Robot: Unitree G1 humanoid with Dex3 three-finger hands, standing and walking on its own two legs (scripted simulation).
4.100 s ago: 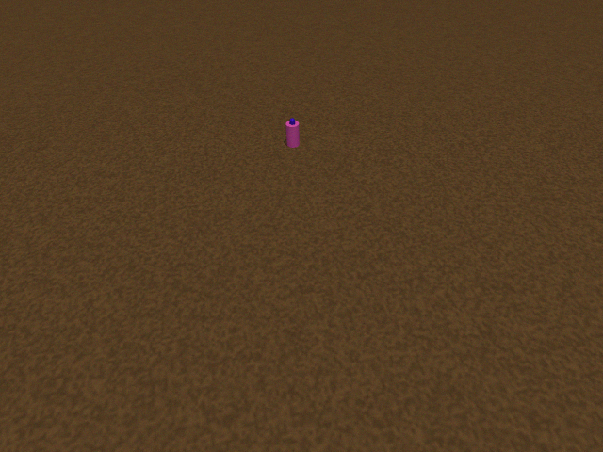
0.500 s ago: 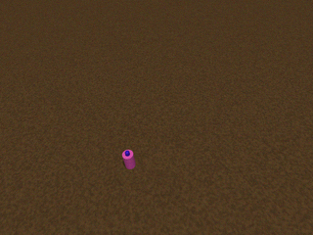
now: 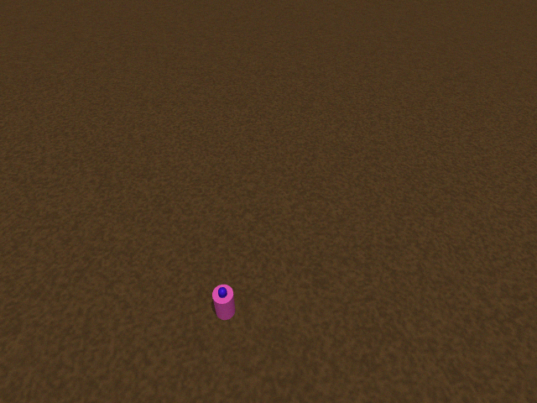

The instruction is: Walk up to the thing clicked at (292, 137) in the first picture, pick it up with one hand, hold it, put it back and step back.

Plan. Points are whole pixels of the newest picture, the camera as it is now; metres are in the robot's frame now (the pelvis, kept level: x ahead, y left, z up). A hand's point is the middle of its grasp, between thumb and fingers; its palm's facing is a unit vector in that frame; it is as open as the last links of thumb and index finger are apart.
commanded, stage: walk up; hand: left
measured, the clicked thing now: (223, 300) +0.60 +0.20 -0.67
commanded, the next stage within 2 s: stand in 1.88 s
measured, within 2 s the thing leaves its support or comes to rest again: neither
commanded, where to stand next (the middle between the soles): +0.24 -0.02 m, yaw -1 degrees
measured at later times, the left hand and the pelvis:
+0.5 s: hand (136, 374) +0.20 +0.24 -0.11, palm faces -0.04 -0.89 -0.46, open 7.3 cm; pelvis +0.13 -0.04 +0.01, yaw -1 degrees
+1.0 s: hand (143, 359) +0.23 +0.25 -0.14, palm faces -0.01 -0.94 -0.35, open 7.3 cm; pelvis +0.16 -0.01 +0.01, yaw +0 degrees
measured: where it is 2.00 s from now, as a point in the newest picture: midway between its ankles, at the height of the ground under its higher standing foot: outside the picture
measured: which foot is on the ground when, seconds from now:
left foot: down 0.00-0.32, up 0.34-0.60, down 0.62-1.00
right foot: up 0.00-0.30, down 0.32-1.00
